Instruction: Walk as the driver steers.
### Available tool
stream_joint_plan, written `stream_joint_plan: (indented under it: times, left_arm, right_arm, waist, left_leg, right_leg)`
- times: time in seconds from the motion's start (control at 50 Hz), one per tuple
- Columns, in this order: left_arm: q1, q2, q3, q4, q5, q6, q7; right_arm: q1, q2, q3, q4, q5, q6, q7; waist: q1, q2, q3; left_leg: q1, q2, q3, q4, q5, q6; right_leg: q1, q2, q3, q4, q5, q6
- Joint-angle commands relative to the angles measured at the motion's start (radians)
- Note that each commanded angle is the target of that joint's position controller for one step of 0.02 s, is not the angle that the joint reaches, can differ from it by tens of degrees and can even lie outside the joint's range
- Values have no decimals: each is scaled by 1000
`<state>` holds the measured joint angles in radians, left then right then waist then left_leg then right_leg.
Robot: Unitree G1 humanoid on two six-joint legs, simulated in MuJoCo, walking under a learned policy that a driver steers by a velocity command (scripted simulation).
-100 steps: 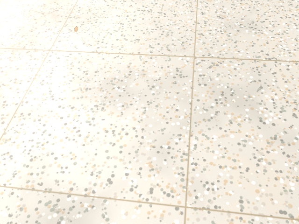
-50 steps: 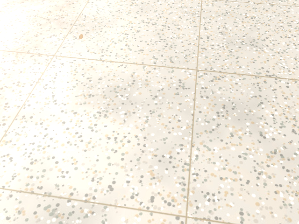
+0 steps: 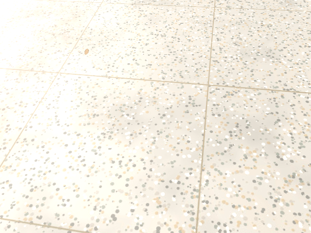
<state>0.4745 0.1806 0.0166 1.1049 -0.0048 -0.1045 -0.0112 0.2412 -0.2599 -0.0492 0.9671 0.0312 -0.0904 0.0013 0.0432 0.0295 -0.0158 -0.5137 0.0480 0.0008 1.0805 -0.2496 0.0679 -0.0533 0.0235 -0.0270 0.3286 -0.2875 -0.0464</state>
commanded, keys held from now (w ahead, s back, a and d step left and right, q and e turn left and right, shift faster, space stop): w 0.58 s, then no key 0.02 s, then e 0.40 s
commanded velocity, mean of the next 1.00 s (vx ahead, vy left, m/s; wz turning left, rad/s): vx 0.36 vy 0.00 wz -0.13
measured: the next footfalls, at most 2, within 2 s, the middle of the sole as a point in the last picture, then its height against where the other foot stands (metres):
left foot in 0.28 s outside the picture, level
right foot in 0.80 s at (193, 214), level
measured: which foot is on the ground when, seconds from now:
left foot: up 0.00-0.26, down 0.28-0.82, up 0.84-1.00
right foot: down 0.00-0.30, up 0.32-0.78, down 0.80-1.00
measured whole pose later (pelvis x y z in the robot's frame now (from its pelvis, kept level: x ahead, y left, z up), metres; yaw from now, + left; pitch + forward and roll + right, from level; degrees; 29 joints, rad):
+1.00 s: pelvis +0.49 +0.01 -0.01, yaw -9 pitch +3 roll +1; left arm 0.15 0.27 0.06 0.77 0.01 -0.03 -0.01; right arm 0.13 -0.29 -0.04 0.88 -0.01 -0.03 -0.04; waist 0.01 0.02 0.06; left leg -0.55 0.02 -0.06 1.10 -0.42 -0.03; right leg -0.43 0.09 0.04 0.44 -0.06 -0.09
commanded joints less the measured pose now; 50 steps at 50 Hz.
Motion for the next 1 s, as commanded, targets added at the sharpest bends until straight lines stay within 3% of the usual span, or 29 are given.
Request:
stream_joint_plan:
  times: [0.02, 0.08, 0.14, 0.2, 0.24, 0.26, 0.28, 0.3, 0.32, 0.34, 0.36, 0.38, 0.4, 0.42, 0.46, 0.54, 0.58, 0.62, 0.68, 0.74, 0.78, 0.8, 0.82, 0.84, 0.86, 0.88, 0.9, 0.94, 1.0]
  left_arm:
    - [82, 101, 6, -27, 7, 8, 13]
    - [73, 146, 11, -51, 11, 19, 30]
    - [102, 176, 21, -50, 0, 17, 36]
    - [94, 184, 32, -49, -13, 21, 37]
    - [64, 206, 43, -61, -6, 30, 37]
    - [46, 213, 46, -68, 1, 38, 36]
    - [30, 205, 42, -81, 8, 46, 34]
    - [37, 167, 26, -110, 25, 44, 30]
    - [176, -3, -15, -107, 9, 21, 16]
    - [80, 103, 9, -114, -22, -9, 12]
    - [-30, 161, 27, -155, -49, -26, 12]
    - [-84, 170, 30, -166, -45, -32, 21]
    - [-101, 166, 40, -167, -30, -27, 28]
    - [-74, 145, 43, -165, -23, -13, 29]
    - [-60, 113, 44, -167, -21, 11, 31]
    - [-232, 135, 54, -240, -3, 21, 34]
    - [-311, 126, 50, -266, -1, 15, 27]
    - [-382, 105, 39, -283, 0, 6, 17]
    - [-442, 100, 30, -302, -6, 6, -3]
    - [-440, 147, 41, -329, -5, 8, -25]
    - [-295, 210, 71, -304, 4, 3, -35]
    - [-203, 269, 94, -286, 7, 2, -30]
    - [-151, 359, 109, -303, 22, 15, -18]
    - [-147, 331, 92, -322, 26, 22, -17]
    - [-189, 276, 83, -350, 17, 33, -17]
    - [-274, 244, 76, -374, 8, 42, -12]
    - [-321, 227, 70, -385, 4, 50, -7]
    - [-348, 228, 71, -397, 17, 60, -1]
    - [-332, 251, 83, -410, 21, 66, 14]
  right_arm:
    - [-114, -27, -8, -76, -8, -13, 18]
    - [-271, 10, 14, -139, -7, -11, 23]
    - [-355, -8, 20, -172, 1, -11, 34]
    - [-386, -39, 16, -199, 3, -16, 46]
    - [-313, -84, -4, -189, 1, -21, 49]
    - [-195, -118, -24, -157, 2, -21, 44]
    - [-20, -158, -48, -103, 6, -15, 36]
    - [160, -233, -68, -65, -7, -7, 23]
    - [212, -267, -69, -40, -22, -5, 35]
    - [151, -169, -42, -43, -16, -10, 38]
    - [49, -127, -30, -58, -13, -16, 36]
    - [-42, -107, -22, -77, -17, -23, 38]
    - [-83, -83, -17, -82, -29, -28, 43]
    - [-96, -61, -10, -73, -40, -33, 46]
    - [-73, -52, -6, -49, -33, -35, 44]
    - [3, -110, -14, -16, -32, -33, 15]
    - [36, -120, -14, -11, -30, -25, 3]
    - [52, -128, -11, -6, -31, -18, -4]
    - [109, -137, -9, 23, -33, -6, -11]
    - [77, -153, -14, 25, -30, 17, -21]
    - [29, -166, -21, 3, -22, 38, -36]
    - [61, -155, -17, -12, -34, 44, -40]
    - [154, -88, 6, -39, -70, 35, -37]
    - [218, -31, 31, -36, -60, 16, -20]
    - [178, -128, 6, -37, -36, 11, -8]
    - [85, -142, -1, -64, -12, 19, -12]
    - [36, -140, -7, -69, -18, 33, -26]
    - [17, -143, -19, -90, -35, 63, -46]
    - [22, -106, -17, -101, -40, 73, -60]
  waist:
    - [14, -125, 122]
    - [35, -109, 153]
    - [44, -133, 177]
    - [12, -130, 182]
    - [-49, -153, 104]
    - [-113, -169, 22]
    - [-195, -161, -84]
    - [-241, -35, -225]
    - [-145, 262, -392]
    - [-169, 169, -284]
    - [-139, 121, -121]
    - [-102, 9, -57]
    - [-69, -16, -20]
    - [-32, 10, -20]
    - [-10, 33, 8]
    - [-33, 9, 82]
    - [-55, 7, 88]
    - [-72, 7, 99]
    - [-100, 17, 66]
    - [-68, 46, 31]
    - [15, 43, -48]
    - [39, -28, -118]
    - [-7, -233, -246]
    - [-27, -315, -408]
    - [-6, -180, -398]
    - [-15, -110, -257]
    - [-32, -24, -153]
    - [-70, -66, -93]
    - [-78, -125, -107]
  left_leg:
    - [-293, 55, 6, -88, 104, -26]
    - [-219, 26, 39, -319, 199, -55]
    - [-130, -2, 59, -452, 261, -52]
    - [-106, -5, 35, -528, 252, -12]
    - [27, -45, 54, -538, 209, 22]
    - [178, -79, 74, -528, 188, 45]
    - [411, -84, 71, -533, 194, 75]
    - [727, 122, -181, -522, 110, 139]
    - [979, 351, -709, -707, -180, 301]
    - [885, 311, -765, -818, -236, 248]
    - [730, 288, -599, -830, -148, 204]
    - [565, 258, -466, -851, 15, 184]
    - [445, 221, -362, -872, 124, 173]
    - [376, 187, -292, -899, 156, 164]
    - [307, 159, -220, -946, 178, 175]
    - [304, 158, -162, -999, 213, 188]
    - [331, 137, -120, -999, 240, 166]
    - [319, 100, -35, -973, 398, 134]
    - [391, 116, 22, -912, 526, 111]
    - [511, 158, 38, -785, 650, 75]
    - [536, 131, 59, -560, 759, 34]
    - [470, 64, 100, -344, 639, -15]
    - [148, -54, 123, 29, 98, -83]
    - [-62, -164, -19, 280, -450, -101]
    - [-91, -94, -119, 343, -396, -86]
    - [-140, -58, -92, 311, -311, -79]
    - [-138, -21, -80, 238, -248, -86]
    - [-26, -3, -79, 103, -177, -89]
    - [12, -33, -71, -54, -136, -110]
  right_leg:
    - [131, -224, 203, -195, 300, -113]
    - [38, -207, 143, -229, 319, -120]
    - [7, -226, 120, -257, 305, -129]
    - [95, -270, 103, -219, 404, -113]
    - [152, -281, 80, -99, 713, -91]
    - [148, -265, 56, 43, 894, -75]
    - [67, -222, 29, 250, 932, -46]
    - [-182, -158, 4, 580, 590, -19]
    - [-508, 44, 69, 922, -223, 33]
    - [-611, 2, 182, 1042, -257, 4]
    - [-674, -47, 147, 1055, -171, -15]
    - [-620, -103, 128, 1011, -70, -18]
    - [-567, -137, 117, 961, -15, -14]
    - [-500, -165, 125, 925, 16, -15]
    - [-475, -178, 108, 862, 21, -7]
    - [-623, -198, 87, 662, 177, 37]
    - [-635, -184, 72, 511, 295, 43]
    - [-559, -140, 26, 349, 393, 42]
    - [-480, -95, 1, 261, 460, 32]
    - [-465, -63, 17, 224, 344, -13]
    - [-310, -10, -16, 160, 312, -48]
    - [-148, -39, 34, 125, 572, -77]
    - [186, -272, 343, 217, 975, -212]
    - [361, -437, 662, 136, 1022, -376]
    - [269, -382, 602, 94, 779, -339]
    - [123, -324, 489, 55, 592, -286]
    - [-32, -281, 415, 11, 477, -245]
    - [-232, -221, 371, -42, 350, -216]
    - [-273, -184, 342, -47, 361, -219]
